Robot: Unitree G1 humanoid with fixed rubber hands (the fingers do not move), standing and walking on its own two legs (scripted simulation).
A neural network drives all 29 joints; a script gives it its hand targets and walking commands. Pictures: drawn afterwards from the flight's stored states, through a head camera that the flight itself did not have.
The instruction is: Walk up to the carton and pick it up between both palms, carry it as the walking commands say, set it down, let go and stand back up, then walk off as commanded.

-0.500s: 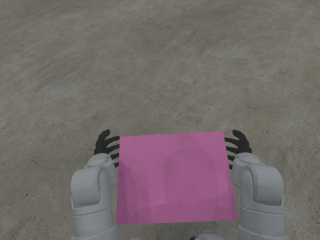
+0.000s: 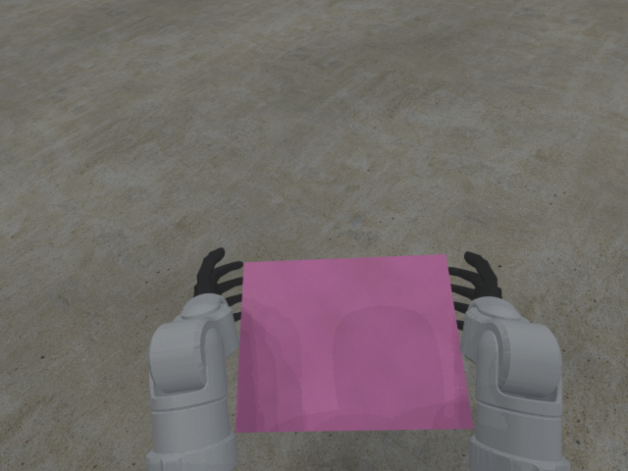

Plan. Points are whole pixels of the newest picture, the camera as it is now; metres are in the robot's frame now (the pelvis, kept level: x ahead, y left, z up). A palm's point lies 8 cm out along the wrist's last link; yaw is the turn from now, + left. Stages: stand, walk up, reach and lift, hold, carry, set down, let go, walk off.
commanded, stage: carry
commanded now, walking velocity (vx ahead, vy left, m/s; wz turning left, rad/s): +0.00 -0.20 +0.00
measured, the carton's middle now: (346, 347) +0.29 +0.00 -0.01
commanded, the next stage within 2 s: none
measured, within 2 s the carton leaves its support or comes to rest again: neither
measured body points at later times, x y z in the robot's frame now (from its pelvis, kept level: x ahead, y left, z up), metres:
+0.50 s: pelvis -0.08 -0.13 +0.00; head -0.03 -0.13 +0.45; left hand +0.23 +0.03 +0.06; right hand +0.22 -0.29 +0.06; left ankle -0.09 -0.02 -0.72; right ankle +0.05 -0.16 -0.72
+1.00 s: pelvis -0.14 -0.27 +0.00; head -0.11 -0.28 +0.45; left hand +0.16 -0.11 +0.06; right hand +0.15 -0.43 +0.05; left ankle -0.12 -0.12 -0.72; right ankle -0.05 -0.34 -0.70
